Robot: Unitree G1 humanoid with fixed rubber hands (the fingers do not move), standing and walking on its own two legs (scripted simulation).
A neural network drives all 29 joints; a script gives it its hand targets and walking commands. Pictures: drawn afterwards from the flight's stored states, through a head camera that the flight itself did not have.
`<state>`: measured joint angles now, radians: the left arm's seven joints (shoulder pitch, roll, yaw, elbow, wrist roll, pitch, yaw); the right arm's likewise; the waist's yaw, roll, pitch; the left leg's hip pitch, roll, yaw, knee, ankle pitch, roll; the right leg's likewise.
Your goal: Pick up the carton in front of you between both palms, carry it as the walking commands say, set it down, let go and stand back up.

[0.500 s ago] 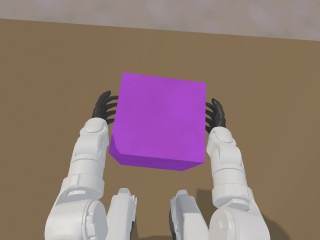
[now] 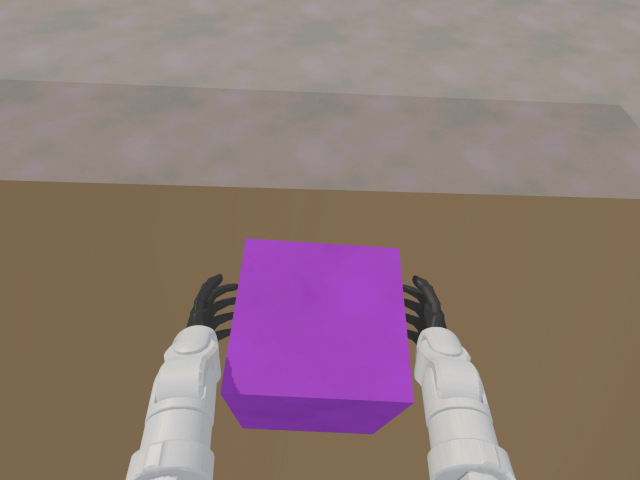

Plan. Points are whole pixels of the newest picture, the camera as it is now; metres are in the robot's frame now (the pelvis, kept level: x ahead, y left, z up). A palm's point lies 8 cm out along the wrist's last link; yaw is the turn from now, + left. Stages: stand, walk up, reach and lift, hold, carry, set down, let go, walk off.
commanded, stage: reach and lift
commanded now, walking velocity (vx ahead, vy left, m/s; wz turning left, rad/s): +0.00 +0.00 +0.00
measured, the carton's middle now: (314, 345) +0.33 +0.00 -0.08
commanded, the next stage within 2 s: hold in 1.24 s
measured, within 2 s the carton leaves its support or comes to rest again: neither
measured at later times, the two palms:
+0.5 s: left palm (192, 325) +0.30 +0.14 +0.06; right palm (450, 323) +0.30 -0.16 +0.06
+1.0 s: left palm (189, 317) +0.30 +0.14 +0.07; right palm (451, 314) +0.30 -0.16 +0.07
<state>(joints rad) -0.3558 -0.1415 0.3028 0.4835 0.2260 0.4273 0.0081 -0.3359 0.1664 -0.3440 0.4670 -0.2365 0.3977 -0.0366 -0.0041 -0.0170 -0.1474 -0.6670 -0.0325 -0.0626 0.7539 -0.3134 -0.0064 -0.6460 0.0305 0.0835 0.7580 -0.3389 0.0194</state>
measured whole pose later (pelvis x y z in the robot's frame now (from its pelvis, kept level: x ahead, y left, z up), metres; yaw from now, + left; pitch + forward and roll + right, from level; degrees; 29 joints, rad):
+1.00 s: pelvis +0.01 +0.00 +0.04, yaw +0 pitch -4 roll +0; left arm -0.28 -0.16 0.23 0.30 0.28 0.68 -0.01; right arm -0.27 0.15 -0.26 0.30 -0.30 0.65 0.01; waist 0.00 -0.01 0.01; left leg -0.12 -0.02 -0.07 0.38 -0.19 -0.01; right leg -0.10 0.02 0.08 0.38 -0.21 0.01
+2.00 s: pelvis +0.07 -0.02 +0.03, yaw -1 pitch +4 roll +1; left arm -0.18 -0.14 0.10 -0.15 0.13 1.00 0.05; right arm -0.15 0.13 -0.15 -0.19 -0.13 0.99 -0.07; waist -0.01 -0.01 -0.17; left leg -0.36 0.03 0.11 0.61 -0.41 -0.02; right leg -0.22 -0.03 -0.01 0.47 -0.32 0.00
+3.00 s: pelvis +0.67 -0.01 +0.04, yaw -6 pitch +5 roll -2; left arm 0.07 -0.13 0.02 -0.51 0.04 1.16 0.12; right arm 0.09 0.14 -0.04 -0.51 -0.05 1.13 -0.13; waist -0.04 0.01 -0.12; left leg -0.17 0.05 0.29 0.32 -0.24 0.06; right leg -0.59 -0.12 -0.11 0.92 -0.22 0.00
